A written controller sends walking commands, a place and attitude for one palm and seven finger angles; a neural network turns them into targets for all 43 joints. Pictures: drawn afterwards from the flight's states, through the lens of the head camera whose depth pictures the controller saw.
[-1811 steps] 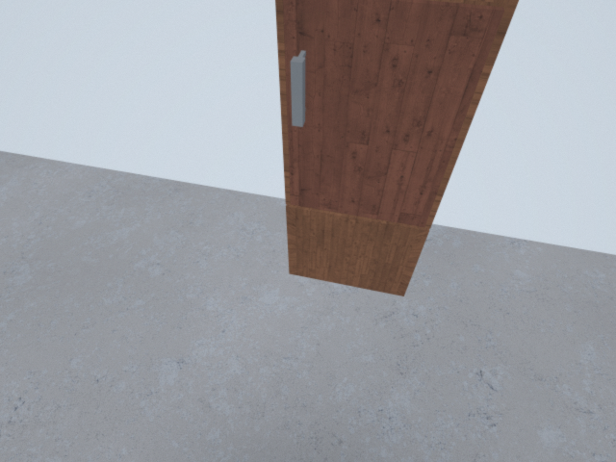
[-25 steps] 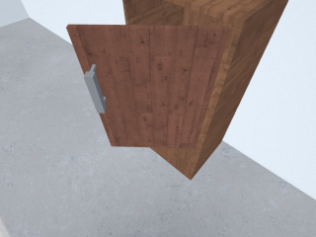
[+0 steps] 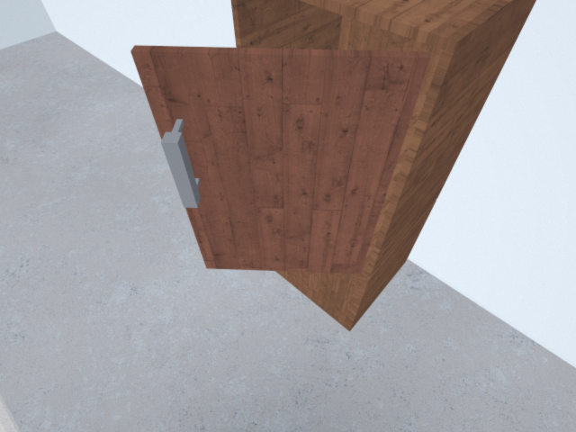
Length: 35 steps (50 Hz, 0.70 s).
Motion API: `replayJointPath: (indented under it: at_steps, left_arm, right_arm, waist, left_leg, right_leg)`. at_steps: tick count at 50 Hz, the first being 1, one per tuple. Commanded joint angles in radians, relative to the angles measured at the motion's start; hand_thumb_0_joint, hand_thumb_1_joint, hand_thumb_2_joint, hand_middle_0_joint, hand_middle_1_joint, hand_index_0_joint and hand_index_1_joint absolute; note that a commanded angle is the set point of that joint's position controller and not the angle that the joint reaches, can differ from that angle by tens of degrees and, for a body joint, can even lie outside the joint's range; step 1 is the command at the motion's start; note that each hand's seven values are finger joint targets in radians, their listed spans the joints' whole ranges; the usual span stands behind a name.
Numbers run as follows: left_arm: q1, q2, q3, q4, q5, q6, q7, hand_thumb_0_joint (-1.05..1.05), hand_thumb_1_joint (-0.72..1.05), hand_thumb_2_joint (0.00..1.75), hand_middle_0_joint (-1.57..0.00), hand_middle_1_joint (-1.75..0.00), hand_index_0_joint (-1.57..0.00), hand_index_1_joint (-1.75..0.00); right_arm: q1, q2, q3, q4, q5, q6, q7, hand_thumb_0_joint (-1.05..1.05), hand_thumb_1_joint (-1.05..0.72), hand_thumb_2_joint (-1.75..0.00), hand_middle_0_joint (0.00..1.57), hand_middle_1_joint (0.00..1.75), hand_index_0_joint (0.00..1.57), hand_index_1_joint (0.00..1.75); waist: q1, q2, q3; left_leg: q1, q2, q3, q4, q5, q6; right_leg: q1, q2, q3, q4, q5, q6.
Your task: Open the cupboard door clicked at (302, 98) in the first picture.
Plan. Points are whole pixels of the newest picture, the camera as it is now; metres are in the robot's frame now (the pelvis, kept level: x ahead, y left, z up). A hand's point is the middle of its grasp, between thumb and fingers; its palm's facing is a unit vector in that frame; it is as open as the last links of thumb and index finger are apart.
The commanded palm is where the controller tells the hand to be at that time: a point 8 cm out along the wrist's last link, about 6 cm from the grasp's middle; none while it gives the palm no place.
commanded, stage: raise the hand with hooked fingers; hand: left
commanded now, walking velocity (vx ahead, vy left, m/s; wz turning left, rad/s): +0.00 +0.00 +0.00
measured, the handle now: (185, 164) +0.52 +0.22 +0.06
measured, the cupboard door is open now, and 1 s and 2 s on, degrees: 40 40 40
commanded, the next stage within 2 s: none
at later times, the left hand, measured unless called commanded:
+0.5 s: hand out of the picture +0.12 +0.21 -0.06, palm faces +0.13 -0.99 +0.00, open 8.9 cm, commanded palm +0.12 +0.27 -0.03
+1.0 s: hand (83, 375) +0.18 +0.27 +0.02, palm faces +0.09 -0.99 -0.07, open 12.0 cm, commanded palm +0.15 +0.32 +0.02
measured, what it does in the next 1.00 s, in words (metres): lowers itself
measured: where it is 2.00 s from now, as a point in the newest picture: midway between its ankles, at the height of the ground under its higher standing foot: outside the picture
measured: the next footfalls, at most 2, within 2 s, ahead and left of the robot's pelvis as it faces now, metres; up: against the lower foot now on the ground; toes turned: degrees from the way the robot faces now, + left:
none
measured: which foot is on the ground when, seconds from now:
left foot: down 0.00-1.00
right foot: down 0.00-1.00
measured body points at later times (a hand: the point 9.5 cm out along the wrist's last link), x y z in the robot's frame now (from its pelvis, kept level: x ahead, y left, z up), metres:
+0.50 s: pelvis -0.06 +0.01 -0.08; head -0.01 +0.03 +0.37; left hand +0.11 +0.27 -0.06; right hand +0.20 -0.22 -0.10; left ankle -0.04 +0.13 -0.74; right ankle -0.02 -0.07 -0.74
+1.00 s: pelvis -0.05 +0.03 -0.05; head +0.00 +0.04 +0.39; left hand +0.17 +0.32 +0.02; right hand +0.10 -0.22 -0.14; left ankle -0.04 +0.13 -0.74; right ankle -0.02 -0.07 -0.74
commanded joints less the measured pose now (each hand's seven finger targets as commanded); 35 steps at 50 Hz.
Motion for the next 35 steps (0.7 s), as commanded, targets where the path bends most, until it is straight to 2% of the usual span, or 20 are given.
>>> replayJointPath:
  at_steps: [1, 2, 3, 4, 5, 6, 7, 8, 10, 12, 15, 16, 17, 21, 23, 24, 28, 30, 33, 35]
  left_arm:
    - [0.187, 0.114, 0.027, 0.020, 0.004, -0.027, 0.050, 0.00, 0.90, 0.90, -0.20, -0.30, -0.20, -0.30]
    - [-0.611, 0.387, 0.196, -1.464, -0.194, -0.257, 0.031, 0.00, 0.88, 0.89, -0.20, -0.32, -0.20, -0.32]
    - [-0.122, 0.295, 0.177, -1.201, -0.113, -0.207, 0.050, 0.00, 0.85, 0.88, -0.20, -0.33, -0.20, -0.33]
    - [-0.074, 0.239, 0.148, -1.123, -0.149, -0.165, 0.097, 0.00, 0.83, 0.87, -0.21, -0.34, -0.21, -0.34]
    - [0.187, -0.035, -0.006, -0.918, -0.168, -0.083, 0.080, 0.00, 0.81, 0.86, -0.21, -0.36, -0.21, -0.36]
    - [-0.002, 0.006, 0.036, -1.080, -0.201, -0.119, 0.062, 0.00, 0.78, 0.85, -0.21, -0.37, -0.21, -0.37]
    - [0.011, 0.074, 0.116, -1.059, -0.200, -0.173, 0.039, 0.00, 0.76, 0.84, -0.21, -0.39, -0.21, -0.39]
    - [0.071, 0.064, 0.135, -0.971, -0.197, -0.229, 0.012, 0.00, 0.74, 0.83, -0.21, -0.40, -0.21, -0.40]
    - [0.313, -0.015, 0.136, -0.817, -0.219, -0.333, -0.072, 0.00, 0.69, 0.81, -0.22, -0.43, -0.22, -0.43]
    - [0.397, -0.024, 0.154, -0.830, -0.256, -0.475, -0.186, 0.00, 0.64, 0.79, -0.22, -0.47, -0.22, -0.47]
    - [0.368, 0.066, 0.207, -0.866, -0.279, -0.622, -0.367, 0.00, 0.57, 0.76, -0.22, -0.51, -0.22, -0.51]
    - [0.345, 0.126, 0.259, -0.898, -0.278, -0.624, -0.385, 0.00, 0.55, 0.75, -0.22, -0.53, -0.22, -0.53]
    - [0.304, 0.125, 0.248, -0.962, -0.284, -0.608, -0.397, 0.00, 0.53, 0.74, -0.23, -0.54, -0.23, -0.54]
    - [-0.006, 0.162, 0.269, -1.235, -0.323, -0.574, -0.336, 0.00, 0.43, 0.70, -0.23, -0.60, -0.23, -0.60]
    - [-0.086, 0.159, 0.245, -1.382, -0.311, -0.600, -0.289, 0.00, 0.39, 0.68, -0.24, -0.63, -0.24, -0.63]
    - [-0.170, 0.174, 0.221, -1.446, -0.305, -0.607, -0.280, 0.00, 0.36, 0.67, -0.24, -0.64, -0.24, -0.64]
    - [-0.107, 0.152, 0.130, -1.391, -0.264, -0.566, -0.305, 0.00, 0.27, 0.63, -0.25, -0.70, -0.25, -0.70]
    - [-0.097, 0.189, 0.149, -1.284, -0.266, -0.483, -0.348, 0.00, 0.22, 0.61, -0.25, -0.74, -0.25, -0.74]
    - [0.017, 0.226, 0.244, -1.134, -0.296, -0.320, -0.382, 0.00, 0.15, 0.58, -0.25, -0.78, -0.25, -0.78]
    - [0.052, 0.250, 0.320, -1.133, -0.339, -0.240, -0.387, 0.00, 0.11, 0.56, -0.26, -0.81, -0.26, -0.81]
  right_arm:
    - [-0.034, -0.116, -0.031, -0.085, 0.018, -0.015, 0.000, 0.00, -0.90, -0.90, 0.20, 0.30, 0.20, 0.30]
    - [-0.016, -0.271, -0.043, -0.431, 0.063, -0.162, -0.044, 0.00, -0.90, -0.90, 0.20, 0.30, 0.20, 0.30]
    - [-0.066, -0.192, -0.025, -0.396, 0.036, -0.239, -0.075, 0.00, -0.90, -0.90, 0.20, 0.30, 0.20, 0.30]
    - [-0.068, -0.209, -0.029, -0.342, 0.049, -0.253, -0.077, 0.00, -0.90, -0.90, 0.20, 0.30, 0.20, 0.30]
    - [-0.037, -0.149, -0.031, -0.335, 0.061, -0.251, -0.066, 0.00, -0.90, -0.90, 0.20, 0.30, 0.20, 0.30]
    - [-0.068, -0.198, -0.041, -0.422, 0.065, -0.265, -0.057, 0.00, -0.90, -0.90, 0.20, 0.30, 0.20, 0.30]
    - [-0.048, -0.219, -0.069, -0.438, 0.048, -0.275, -0.056, 0.00, -0.90, -0.90, 0.20, 0.30, 0.20, 0.30]
    - [-0.049, -0.221, -0.079, -0.452, 0.035, -0.280, -0.055, 0.00, -0.90, -0.90, 0.20, 0.30, 0.20, 0.30]
    - [-0.071, -0.204, -0.078, -0.509, 0.027, -0.281, -0.029, 0.00, -0.90, -0.90, 0.20, 0.30, 0.20, 0.30]
    - [-0.111, -0.203, -0.090, -0.563, 0.023, -0.285, -0.002, 0.00, -0.90, -0.90, 0.20, 0.30, 0.20, 0.30]
    - [-0.128, -0.221, -0.098, -0.651, 0.028, -0.283, 0.034, 0.00, -0.90, -0.90, 0.20, 0.30, 0.20, 0.30]
    - [-0.137, -0.221, -0.100, -0.676, 0.036, -0.277, 0.033, 0.00, -0.90, -0.90, 0.20, 0.30, 0.20, 0.30]
    - [-0.149, -0.219, -0.096, -0.714, 0.040, -0.272, 0.028, 0.00, -0.90, -0.90, 0.20, 0.30, 0.20, 0.30]
    - [-0.116, -0.200, -0.086, -0.770, 0.046, -0.263, -0.001, 0.00, -0.90, -0.90, 0.20, 0.30, 0.20, 0.30]
    - [-0.089, -0.193, -0.073, -0.762, 0.042, -0.266, -0.015, 0.00, -0.90, -0.90, 0.20, 0.30, 0.20, 0.30]
    - [-0.073, -0.202, -0.065, -0.754, 0.037, -0.266, -0.023, 0.00, -0.90, -0.90, 0.20, 0.30, 0.20, 0.30]
    - [-0.048, -0.214, -0.045, -0.714, 0.042, -0.283, -0.045, 0.00, -0.90, -0.90, 0.20, 0.30, 0.20, 0.30]
    - [-0.044, -0.223, -0.035, -0.708, 0.050, -0.278, -0.053, 0.00, -0.90, -0.90, 0.20, 0.30, 0.20, 0.30]
    - [-0.061, -0.220, -0.035, -0.729, 0.069, -0.259, -0.065, 0.00, -0.90, -0.90, 0.20, 0.30, 0.20, 0.30]
    - [-0.087, -0.213, -0.030, -0.756, 0.073, -0.249, -0.067, 0.00, -0.90, -0.90, 0.20, 0.30, 0.20, 0.30]
  waist:
    - [0.049, -0.049, -0.052]
    - [-0.067, 0.137, -0.512]
    - [0.028, 0.329, -0.495]
    - [0.017, 0.340, -0.390]
    - [-0.022, 0.148, -0.229]
    - [-0.038, 0.021, -0.099]
    - [-0.049, -0.108, -0.121]
    - [-0.043, -0.210, -0.079]
    - [0.025, -0.285, -0.061]
    - [0.060, -0.296, -0.116]
    - [0.068, -0.061, -0.222]
    - [0.079, -0.044, -0.274]
    - [0.079, -0.035, -0.312]
    - [0.021, 0.042, -0.346]
    - [-0.005, 0.117, -0.385]
    - [-0.035, 0.099, -0.384]
    - [-0.071, 0.110, -0.337]
    - [-0.067, 0.093, -0.301]
    - [-0.012, -0.023, -0.312]
    - [0.038, -0.029, -0.353]
  left_leg:
    - [-0.121, 0.087, -0.002, 0.222, 0.116, 0.007]
    - [0.078, -0.042, -0.046, 0.059, 0.304, 0.048]
    - [0.151, -0.023, -0.015, 0.047, 0.520, 0.062]
    - [0.102, 0.000, -0.041, 0.068, 0.434, 0.025]
    - [0.022, 0.021, -0.055, 0.068, 0.403, 0.035]
    - [-0.070, 0.012, -0.087, 0.096, 0.345, 0.039]
    - [-0.108, 0.003, -0.075, 0.146, 0.289, 0.045]
    - [-0.189, -0.005, -0.076, 0.187, 0.223, 0.043]
    - [-0.342, -0.029, -0.071, 0.249, 0.128, 0.026]
    - [-0.478, -0.045, -0.049, 0.339, 0.053, 0.010]
    - [-0.531, -0.069, -0.025, 0.454, 0.042, -0.004]
    - [-0.564, -0.070, -0.011, 0.484, 0.035, 0.005]
    - [-0.585, -0.072, -0.003, 0.500, 0.015, 0.015]
    - [-0.596, -0.054, -0.038, 0.539, -0.110, 0.034]
    - [-0.536, -0.038, -0.068, 0.546, -0.097, 0.043]
    - [-0.530, -0.029, -0.085, 0.558, -0.097, 0.047]
    - [-0.523, -0.014, -0.114, 0.544, -0.105, 0.050]
    - [-0.556, -0.017, -0.123, 0.528, -0.129, 0.047]
    - [-0.599, -0.029, -0.110, 0.473, -0.155, 0.041]
    - [-0.577, -0.040, -0.098, 0.444, -0.097, 0.036]
  right_leg:
    - [0.069, -0.242, 0.205, -0.037, 0.815, 0.102]
    - [0.152, -0.141, 0.158, 0.049, 0.684, 0.027]
    - [0.153, -0.077, 0.121, 0.081, 0.491, 0.000]
    - [0.050, -0.081, 0.063, 0.055, 0.272, 0.010]
    - [-0.041, -0.069, 0.019, 0.049, 0.241, 0.032]
    - [-0.107, -0.070, 0.006, 0.062, 0.265, 0.043]
    - [-0.168, -0.066, -0.010, 0.080, 0.235, 0.055]
    - [-0.236, -0.062, -0.021, 0.106, 0.190, 0.064]
    - [-0.292, -0.057, -0.024, 0.191, 0.133, 0.065]
    - [-0.322, -0.060, 0.002, 0.282, 0.090, 0.060]
    - [-0.329, -0.084, 0.057, 0.391, 0.134, 0.030]
    - [-0.335, -0.084, 0.071, 0.411, 0.105, 0.030]
    - [-0.348, -0.081, 0.080, 0.420, 0.056, 0.034]
    - [-0.459, -0.066, 0.114, 0.398, -0.220, 0.044]
    - [-0.488, -0.053, 0.090, 0.417, -0.193, 0.037]
    - [-0.511, -0.043, 0.084, 0.436, -0.176, 0.035]
    - [-0.540, -0.032, 0.046, 0.434, -0.153, 0.033]
    - [-0.520, -0.030, 0.040, 0.412, -0.174, 0.036]
    - [-0.424, -0.041, 0.050, 0.340, -0.244, 0.050]
    - [-0.340, -0.050, 0.049, 0.324, -0.195, 0.050]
